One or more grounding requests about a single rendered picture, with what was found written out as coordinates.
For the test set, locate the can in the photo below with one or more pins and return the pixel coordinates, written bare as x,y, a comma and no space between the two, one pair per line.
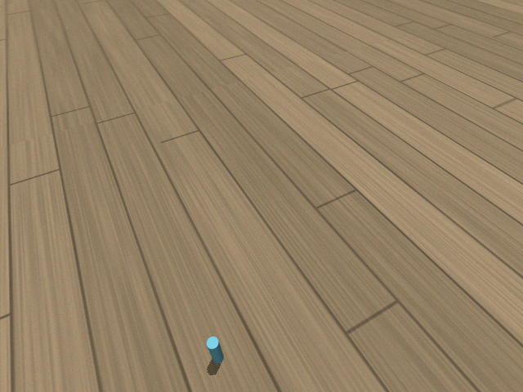
215,349

